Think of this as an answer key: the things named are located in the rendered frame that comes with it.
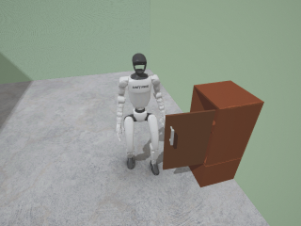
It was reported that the right robot hand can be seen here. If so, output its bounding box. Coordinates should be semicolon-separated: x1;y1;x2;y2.
116;123;125;141

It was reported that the handle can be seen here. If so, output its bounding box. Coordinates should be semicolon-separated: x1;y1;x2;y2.
169;126;175;146

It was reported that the robot left upper arm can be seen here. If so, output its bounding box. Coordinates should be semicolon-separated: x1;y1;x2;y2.
150;74;162;99

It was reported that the robot right upper arm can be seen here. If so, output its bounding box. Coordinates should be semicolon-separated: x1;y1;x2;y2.
118;76;129;104

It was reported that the robot left forearm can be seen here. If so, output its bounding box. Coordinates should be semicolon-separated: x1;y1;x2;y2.
156;91;166;116

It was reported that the left robot foot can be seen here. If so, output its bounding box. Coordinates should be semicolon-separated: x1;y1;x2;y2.
150;161;159;176

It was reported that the robot right forearm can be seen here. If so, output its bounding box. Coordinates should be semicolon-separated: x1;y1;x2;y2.
116;97;124;124

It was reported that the left robot hand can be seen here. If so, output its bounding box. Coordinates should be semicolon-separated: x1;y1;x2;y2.
159;115;166;128

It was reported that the cupboard door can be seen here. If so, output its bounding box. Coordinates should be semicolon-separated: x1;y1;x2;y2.
163;109;215;170

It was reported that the left robot shin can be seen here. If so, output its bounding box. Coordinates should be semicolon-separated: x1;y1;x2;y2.
150;149;159;165

